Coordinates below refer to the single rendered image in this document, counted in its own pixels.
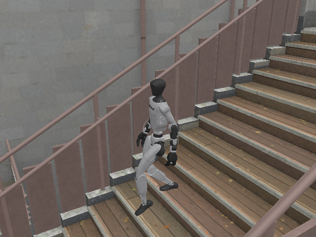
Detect stairs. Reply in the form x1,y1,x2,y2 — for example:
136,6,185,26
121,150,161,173
64,33,316,237

